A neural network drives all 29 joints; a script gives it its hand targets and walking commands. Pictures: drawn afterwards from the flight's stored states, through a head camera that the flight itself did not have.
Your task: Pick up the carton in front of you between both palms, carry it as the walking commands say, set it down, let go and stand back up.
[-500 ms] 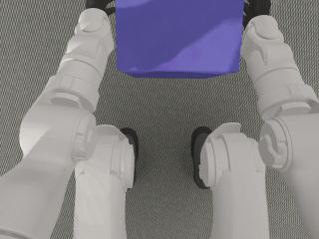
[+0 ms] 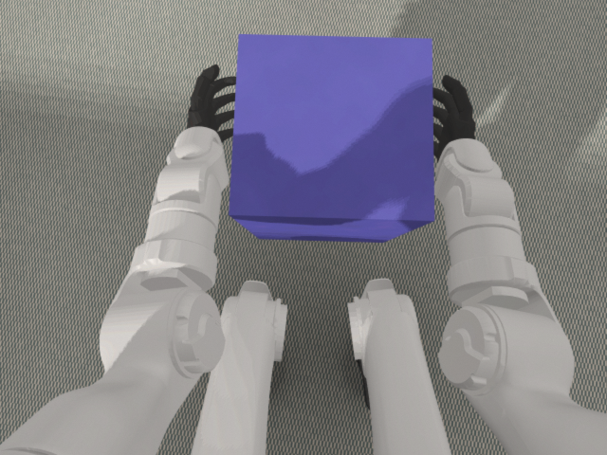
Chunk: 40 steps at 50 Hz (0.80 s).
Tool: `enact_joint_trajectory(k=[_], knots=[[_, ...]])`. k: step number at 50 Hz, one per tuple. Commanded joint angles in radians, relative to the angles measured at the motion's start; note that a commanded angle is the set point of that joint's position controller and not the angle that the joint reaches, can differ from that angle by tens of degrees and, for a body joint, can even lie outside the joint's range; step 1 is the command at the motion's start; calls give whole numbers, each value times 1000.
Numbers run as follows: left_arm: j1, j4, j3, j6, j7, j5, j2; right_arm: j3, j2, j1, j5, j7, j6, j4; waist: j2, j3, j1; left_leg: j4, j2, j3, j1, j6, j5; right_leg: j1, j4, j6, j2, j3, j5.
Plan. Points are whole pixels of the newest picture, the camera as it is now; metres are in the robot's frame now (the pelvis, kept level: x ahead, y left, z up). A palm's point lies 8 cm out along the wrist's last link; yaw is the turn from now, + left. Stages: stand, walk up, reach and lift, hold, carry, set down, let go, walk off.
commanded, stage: reach and lift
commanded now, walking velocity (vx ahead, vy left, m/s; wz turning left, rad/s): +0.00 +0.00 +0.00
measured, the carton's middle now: (326, 160) +0.49 -0.02 -0.13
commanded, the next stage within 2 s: none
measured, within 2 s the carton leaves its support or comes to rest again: neither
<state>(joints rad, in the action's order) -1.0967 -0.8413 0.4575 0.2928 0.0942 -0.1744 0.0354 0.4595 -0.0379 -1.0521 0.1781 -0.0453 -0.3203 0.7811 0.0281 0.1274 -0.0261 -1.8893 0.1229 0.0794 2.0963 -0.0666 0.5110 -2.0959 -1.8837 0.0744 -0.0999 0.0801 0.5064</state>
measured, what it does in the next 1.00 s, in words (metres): rises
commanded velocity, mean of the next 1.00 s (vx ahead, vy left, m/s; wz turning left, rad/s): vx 0.00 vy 0.00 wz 0.00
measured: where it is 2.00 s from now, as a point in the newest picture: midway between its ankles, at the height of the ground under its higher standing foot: (315, 381)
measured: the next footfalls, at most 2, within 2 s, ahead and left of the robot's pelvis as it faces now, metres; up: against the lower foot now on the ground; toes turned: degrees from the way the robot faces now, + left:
none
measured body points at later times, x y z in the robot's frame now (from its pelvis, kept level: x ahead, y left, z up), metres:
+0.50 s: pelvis +0.04 +0.00 +0.13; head +0.22 -0.01 +0.54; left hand +0.48 +0.14 +0.08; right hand +0.47 -0.17 +0.07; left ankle +0.12 +0.13 -0.42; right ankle +0.12 -0.13 -0.42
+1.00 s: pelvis +0.10 +0.00 +0.27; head +0.16 +0.00 +0.71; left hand +0.44 +0.15 +0.23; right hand +0.43 -0.16 +0.23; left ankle +0.12 +0.13 -0.42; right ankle +0.12 -0.13 -0.42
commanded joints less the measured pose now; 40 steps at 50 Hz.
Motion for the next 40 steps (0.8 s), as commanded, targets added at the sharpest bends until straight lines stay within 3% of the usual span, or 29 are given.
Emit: enact_joint_trajectory(k=[1, 10, 17, 40], knots=[[-594, -17, -414, 2, -240, 87, -1061, -433, 1012, -653, -93, 235, 10, -22, -6, 929, -19, 249, 68, -164, -513, 49, -46, 539, 246, -49, -66, -174, -68], [-492, 85, -542, 25, -252, 136, -1146, -559, 1090, -546, -145, 249, -11, -115, -5, 1060, -16, 371, 68, -154, -714, 37, -143, 737, 359, -39, -71, -164, -167], [-368, 136, -629, 29, -253, 172, -1182, -645, 1128, -425, -178, 244, -15, -162, -15, 1013, -7, 471, 67, -133, -839, 32, -182, 875, 458, -34, -73, -142, -206], [81, 156, -662, -17, -257, 114, -1197, -676, 1157, 16, -122, 228, 38, -155, -21, 643, 6, 938, 25, -24, -1327, 52, -299, 1368, 921, -58, -38, -37, -318]])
